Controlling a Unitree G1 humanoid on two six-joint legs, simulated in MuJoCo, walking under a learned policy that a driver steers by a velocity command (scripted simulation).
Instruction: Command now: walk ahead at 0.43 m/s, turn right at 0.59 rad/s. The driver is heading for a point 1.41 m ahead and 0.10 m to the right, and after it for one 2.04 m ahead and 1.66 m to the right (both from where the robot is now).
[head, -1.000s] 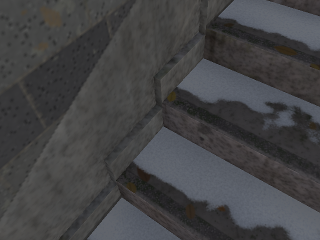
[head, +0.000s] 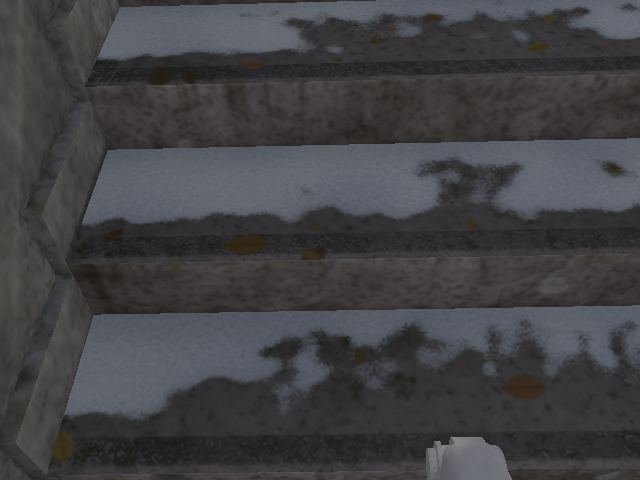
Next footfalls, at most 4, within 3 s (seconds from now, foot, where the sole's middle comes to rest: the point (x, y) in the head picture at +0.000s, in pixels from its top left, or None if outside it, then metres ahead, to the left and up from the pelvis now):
0.16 right None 0.26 -0.17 -0.61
0.62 left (349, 387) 0.56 -0.03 -0.46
1.14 right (485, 204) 0.84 -0.30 -0.31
1.70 left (319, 50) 1.14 -0.01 -0.16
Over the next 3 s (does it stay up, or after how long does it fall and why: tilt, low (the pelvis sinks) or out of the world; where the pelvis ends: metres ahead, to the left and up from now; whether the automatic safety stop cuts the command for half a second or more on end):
stays up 1.67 -0.03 0.77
